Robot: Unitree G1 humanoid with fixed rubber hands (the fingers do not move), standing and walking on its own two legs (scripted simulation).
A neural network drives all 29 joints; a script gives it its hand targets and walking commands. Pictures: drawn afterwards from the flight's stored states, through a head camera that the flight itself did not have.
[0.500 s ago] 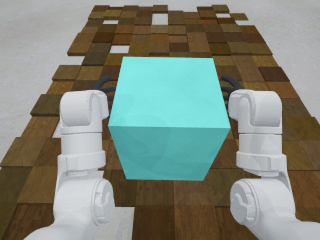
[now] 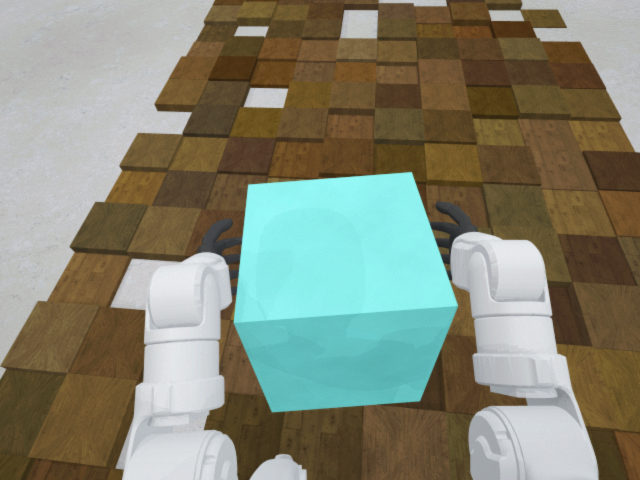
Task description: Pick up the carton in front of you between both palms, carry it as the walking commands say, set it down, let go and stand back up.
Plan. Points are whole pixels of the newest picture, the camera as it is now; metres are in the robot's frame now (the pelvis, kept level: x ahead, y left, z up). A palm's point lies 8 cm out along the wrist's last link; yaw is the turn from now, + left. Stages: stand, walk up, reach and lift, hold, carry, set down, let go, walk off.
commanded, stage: carry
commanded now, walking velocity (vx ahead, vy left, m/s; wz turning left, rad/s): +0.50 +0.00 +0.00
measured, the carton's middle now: (338, 298) +0.35 +0.02 -0.01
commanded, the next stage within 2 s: none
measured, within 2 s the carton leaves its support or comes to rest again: neither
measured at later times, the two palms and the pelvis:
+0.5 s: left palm (233, 116) +0.64 +0.19 +0.07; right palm (418, 120) +0.62 -0.11 +0.07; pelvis +0.28 +0.05 -0.04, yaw -1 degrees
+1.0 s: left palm (259, 24) +0.91 +0.17 +0.09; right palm (408, 16) +0.93 -0.13 +0.08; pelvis +0.56 +0.00 -0.02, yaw +0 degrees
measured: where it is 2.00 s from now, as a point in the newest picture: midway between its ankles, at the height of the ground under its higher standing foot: (340, 208)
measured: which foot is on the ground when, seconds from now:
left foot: up 0.00-0.22, down 0.24-0.74, up 0.76-1.00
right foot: down 0.00-0.26, up 0.28-0.70, down 0.72-1.00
